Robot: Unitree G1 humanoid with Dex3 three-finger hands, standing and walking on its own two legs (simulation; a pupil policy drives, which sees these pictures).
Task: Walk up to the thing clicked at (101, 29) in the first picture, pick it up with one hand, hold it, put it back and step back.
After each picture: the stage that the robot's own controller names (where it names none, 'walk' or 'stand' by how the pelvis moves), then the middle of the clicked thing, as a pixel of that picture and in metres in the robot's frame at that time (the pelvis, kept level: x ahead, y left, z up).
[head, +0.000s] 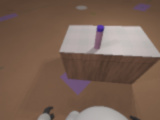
stand; (98, 38) +0.78 -0.04 +0.01
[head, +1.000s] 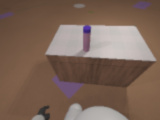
rise first; (86, 40) +0.69 +0.09 +0.03
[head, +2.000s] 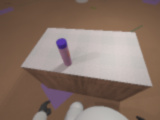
stand; (65, 54) +0.46 +0.24 +0.04
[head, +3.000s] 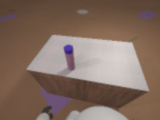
stand; (70, 59) +0.48 +0.20 +0.01
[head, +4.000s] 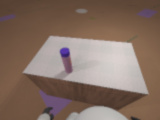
stand; (67, 61) +0.45 +0.21 +0.00
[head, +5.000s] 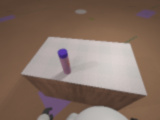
stand; (65, 63) +0.43 +0.23 +0.00
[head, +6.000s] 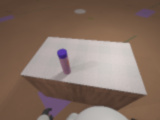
stand; (64, 63) +0.43 +0.23 +0.00
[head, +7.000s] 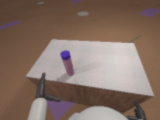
rise first; (68, 64) +0.42 +0.22 +0.01
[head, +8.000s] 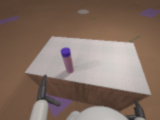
go down; (68, 61) +0.44 +0.23 +0.01
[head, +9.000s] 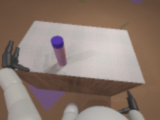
go down; (60, 53) +0.45 +0.21 +0.04
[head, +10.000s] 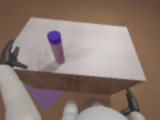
go down; (57, 50) +0.46 +0.21 +0.07
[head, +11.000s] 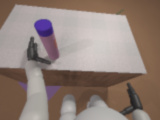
close in; (50, 43) +0.46 +0.22 +0.11
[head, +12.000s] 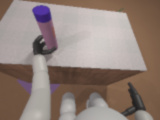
close; (48, 33) +0.52 +0.22 +0.12
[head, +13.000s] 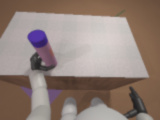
lift; (46, 53) +0.41 +0.24 +0.10
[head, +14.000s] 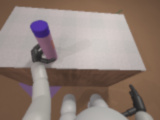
lift; (47, 45) +0.45 +0.23 +0.12
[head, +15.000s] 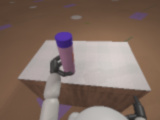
lift; (67, 57) +0.31 +0.14 +0.23
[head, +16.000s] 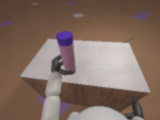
hold; (68, 56) +0.32 +0.15 +0.21
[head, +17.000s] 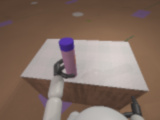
hold; (69, 60) +0.33 +0.14 +0.18
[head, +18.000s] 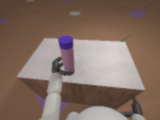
crouch; (68, 58) +0.35 +0.15 +0.17
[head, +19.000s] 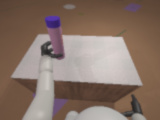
lower; (57, 40) +0.45 +0.21 +0.20
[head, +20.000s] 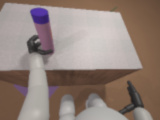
lower; (45, 36) +0.51 +0.22 +0.11
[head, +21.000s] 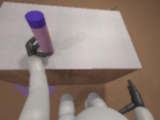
lower; (43, 38) +0.49 +0.23 +0.11
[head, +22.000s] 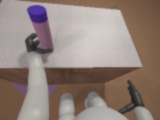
lower; (44, 34) +0.51 +0.22 +0.12
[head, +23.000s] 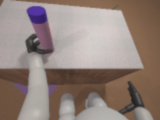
lower; (44, 35) +0.51 +0.22 +0.12
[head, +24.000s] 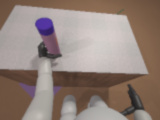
open; (51, 42) +0.47 +0.21 +0.11
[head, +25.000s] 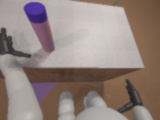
sink last; (44, 33) +0.49 +0.22 +0.12
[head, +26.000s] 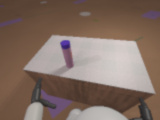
sink last; (67, 55) +0.48 +0.23 +0.06
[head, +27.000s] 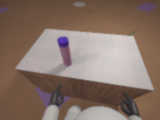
stand; (65, 53) +0.47 +0.22 +0.06
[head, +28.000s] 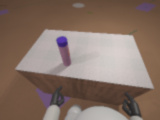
stand; (65, 53) +0.47 +0.22 +0.07
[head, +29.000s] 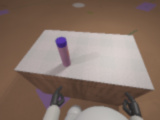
stand; (64, 53) +0.46 +0.23 +0.07
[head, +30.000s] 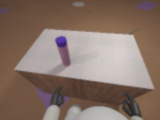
stand; (64, 53) +0.46 +0.22 +0.07
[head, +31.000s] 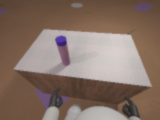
stand; (64, 52) +0.48 +0.22 +0.07
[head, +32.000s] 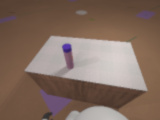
stand; (68, 57) +0.49 +0.21 +0.01
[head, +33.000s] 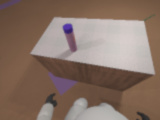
walk; (71, 39) +0.59 +0.21 +0.03
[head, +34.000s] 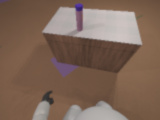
walk; (79, 18) +0.91 +0.15 +0.03
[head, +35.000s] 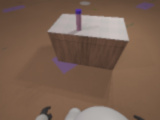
stand; (78, 20) +1.10 +0.21 +0.02
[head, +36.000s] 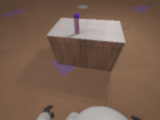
stand; (76, 24) +1.10 +0.23 +0.00
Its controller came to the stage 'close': yes
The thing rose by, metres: 0.20
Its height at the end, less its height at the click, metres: +0.00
